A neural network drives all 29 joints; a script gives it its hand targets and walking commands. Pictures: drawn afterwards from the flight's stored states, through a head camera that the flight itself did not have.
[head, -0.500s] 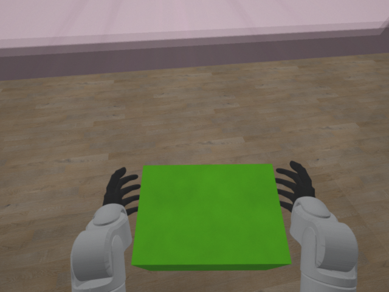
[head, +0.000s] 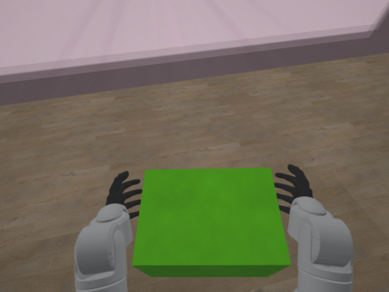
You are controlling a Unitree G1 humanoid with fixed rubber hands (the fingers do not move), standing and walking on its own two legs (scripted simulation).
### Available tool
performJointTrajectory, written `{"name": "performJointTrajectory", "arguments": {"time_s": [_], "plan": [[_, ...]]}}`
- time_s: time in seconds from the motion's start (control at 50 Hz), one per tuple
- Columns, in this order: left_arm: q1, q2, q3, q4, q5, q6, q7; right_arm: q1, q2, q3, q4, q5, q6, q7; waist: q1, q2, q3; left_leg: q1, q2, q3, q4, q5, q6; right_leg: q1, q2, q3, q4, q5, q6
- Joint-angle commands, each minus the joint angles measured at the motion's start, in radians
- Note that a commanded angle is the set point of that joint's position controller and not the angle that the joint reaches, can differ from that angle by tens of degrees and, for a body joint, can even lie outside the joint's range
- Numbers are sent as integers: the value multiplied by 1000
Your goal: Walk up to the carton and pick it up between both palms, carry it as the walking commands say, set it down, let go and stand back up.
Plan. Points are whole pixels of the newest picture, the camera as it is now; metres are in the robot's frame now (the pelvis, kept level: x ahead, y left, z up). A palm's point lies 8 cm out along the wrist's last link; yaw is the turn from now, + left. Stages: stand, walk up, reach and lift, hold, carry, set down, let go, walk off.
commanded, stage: carry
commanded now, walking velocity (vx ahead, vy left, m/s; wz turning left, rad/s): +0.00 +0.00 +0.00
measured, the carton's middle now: (208, 224) +0.26 -0.01 +0.02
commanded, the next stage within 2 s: none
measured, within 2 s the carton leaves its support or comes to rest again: neither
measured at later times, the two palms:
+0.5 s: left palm (109, 204) +0.26 +0.18 +0.11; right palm (286, 195) +0.27 -0.15 +0.11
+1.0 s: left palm (112, 193) +0.29 +0.18 +0.10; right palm (281, 185) +0.29 -0.15 +0.11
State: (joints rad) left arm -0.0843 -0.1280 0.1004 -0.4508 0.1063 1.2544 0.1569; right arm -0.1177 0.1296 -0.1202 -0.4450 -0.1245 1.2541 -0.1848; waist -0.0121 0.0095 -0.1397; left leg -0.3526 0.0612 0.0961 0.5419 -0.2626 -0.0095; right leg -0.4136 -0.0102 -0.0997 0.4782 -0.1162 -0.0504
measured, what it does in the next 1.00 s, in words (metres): stands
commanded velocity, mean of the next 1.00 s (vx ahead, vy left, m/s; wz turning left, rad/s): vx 0.00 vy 0.00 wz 0.00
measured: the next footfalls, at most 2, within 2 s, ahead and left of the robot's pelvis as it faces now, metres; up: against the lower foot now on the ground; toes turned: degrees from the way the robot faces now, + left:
none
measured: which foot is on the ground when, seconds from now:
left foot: down 0.00-1.00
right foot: down 0.00-1.00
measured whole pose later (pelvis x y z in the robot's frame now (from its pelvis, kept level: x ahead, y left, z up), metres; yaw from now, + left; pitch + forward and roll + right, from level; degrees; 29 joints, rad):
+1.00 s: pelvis +0.04 +0.02 +0.00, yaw -1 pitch +3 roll +0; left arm -0.08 -0.13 0.10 -0.43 0.11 1.21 0.16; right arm -0.12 0.13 -0.12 -0.41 -0.13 1.19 -0.17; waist 0.00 0.01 -0.14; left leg -0.30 0.04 0.09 0.54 -0.29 0.00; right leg -0.38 -0.03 -0.09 0.51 -0.18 -0.02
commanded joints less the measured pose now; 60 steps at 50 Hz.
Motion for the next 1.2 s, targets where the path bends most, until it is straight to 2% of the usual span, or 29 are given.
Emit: {"name": "performJointTrajectory", "arguments": {"time_s": [0.0, 0.1, 0.16, 0.62, 0.84, 1.18], "plan": [[-447, -842, -655, -68, -371, -12, -228, -421, 887, 702, -55, 414, 8, 267, 6, -66, -126, 38, 20, -57, -72, -125, 25, 39, -153, 184, -196, -396, 8], [-456, -851, -671, -74, -380, -16, -231, -421, 886, 690, -49, 408, 0, 271, 9, -16, -121, -10, 54, -120, -156, -181, 29, 69, -120, 148, -135, -308, 22], [-458, -857, -678, -75, -384, -19, -232, -418, 889, 686, -43, 404, -4, 274, 11, -3, -129, -11, 61, -126, -164, -157, 26, 88, -114, 141, -117, -243, 26], [-451, -860, -679, -61, -381, -44, -240, -410, 885, 687, -20, 392, -32, 275, 8, -7, -171, 45, 69, -112, -111, 47, 26, 146, -116, 126, -54, -12, 20], [-443, -853, -678, -61, -378, -53, -239, -401, 872, 687, -19, 387, -42, 272, 8, -8, -173, 66, 72, -103, -98, 77, 24, 161, -118, 125, -38, 52, 17], [-447, -838, -658, -23, -360, -84, -240, -405, 853, 667, 20, 372, -73, 275, 7, -7, -166, 76, 75, -95, -96, 83, 22, 169, -114, 124, -26, 78, 17]]}}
